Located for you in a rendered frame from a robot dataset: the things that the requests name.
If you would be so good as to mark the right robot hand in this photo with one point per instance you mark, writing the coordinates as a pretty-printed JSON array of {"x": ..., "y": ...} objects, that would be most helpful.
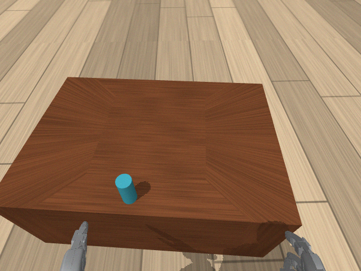
[{"x": 308, "y": 261}]

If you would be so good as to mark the can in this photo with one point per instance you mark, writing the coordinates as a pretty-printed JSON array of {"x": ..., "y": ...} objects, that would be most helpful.
[{"x": 126, "y": 188}]

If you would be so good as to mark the left robot hand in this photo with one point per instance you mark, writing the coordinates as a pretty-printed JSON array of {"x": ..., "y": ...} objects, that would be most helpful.
[{"x": 75, "y": 258}]

